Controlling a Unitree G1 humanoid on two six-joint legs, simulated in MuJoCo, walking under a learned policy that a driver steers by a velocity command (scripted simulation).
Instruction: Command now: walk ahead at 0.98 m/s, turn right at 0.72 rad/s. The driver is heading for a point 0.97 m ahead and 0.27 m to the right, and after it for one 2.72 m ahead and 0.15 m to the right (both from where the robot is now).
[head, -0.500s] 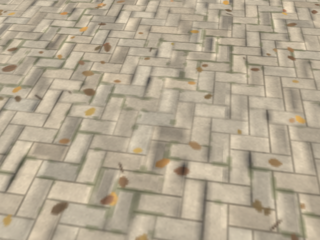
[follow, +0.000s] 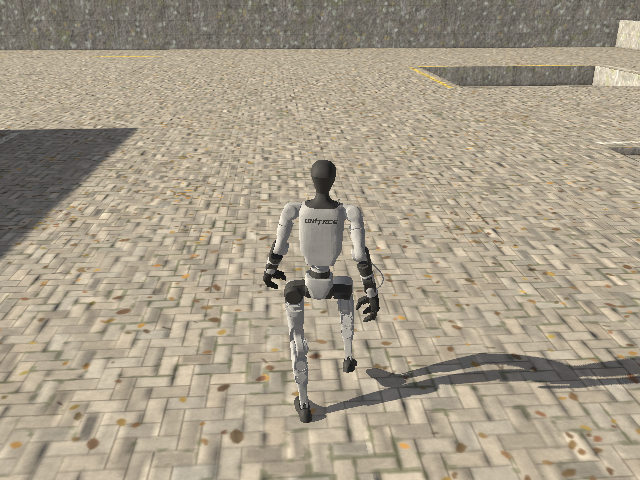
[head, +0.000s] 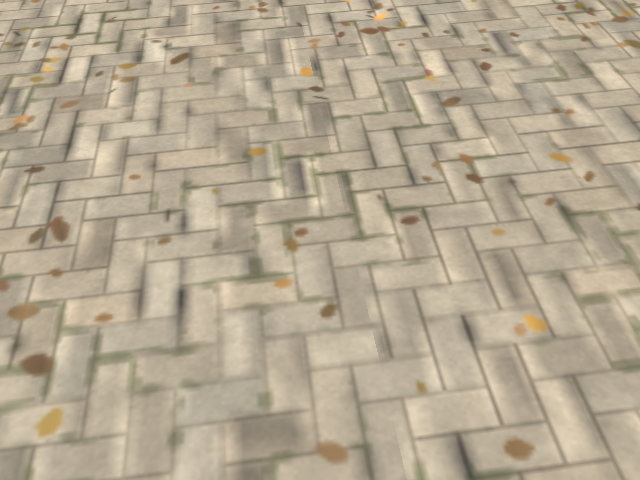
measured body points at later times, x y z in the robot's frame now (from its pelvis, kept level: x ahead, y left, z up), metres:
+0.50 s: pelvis +0.43 -0.05 +0.00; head +0.44 -0.08 +0.45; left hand +0.54 +0.18 -0.12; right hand +0.60 -0.36 -0.03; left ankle +0.70 +0.07 -0.66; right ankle +0.35 -0.08 -0.73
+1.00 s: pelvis +0.80 -0.23 -0.01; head +0.81 -0.25 +0.44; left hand +1.13 -0.31 -0.04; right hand +0.54 -0.33 -0.14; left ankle +0.78 -0.01 -0.73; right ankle +0.84 -0.48 -0.68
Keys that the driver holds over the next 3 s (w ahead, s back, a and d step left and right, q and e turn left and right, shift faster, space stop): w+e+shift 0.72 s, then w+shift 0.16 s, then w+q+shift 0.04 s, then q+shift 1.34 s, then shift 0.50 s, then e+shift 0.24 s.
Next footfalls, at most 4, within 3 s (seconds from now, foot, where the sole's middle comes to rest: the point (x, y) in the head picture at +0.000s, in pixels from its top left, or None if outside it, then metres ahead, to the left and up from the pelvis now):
0.20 right None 0.39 -0.09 -0.77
0.62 left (339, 373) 0.81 -0.04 -0.77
1.08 right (535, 325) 0.91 -0.54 -0.77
1.50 left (445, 268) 1.12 -0.35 -0.77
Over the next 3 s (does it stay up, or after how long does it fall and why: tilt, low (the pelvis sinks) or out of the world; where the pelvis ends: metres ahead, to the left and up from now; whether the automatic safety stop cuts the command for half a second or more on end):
stays up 1.02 -0.40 0.00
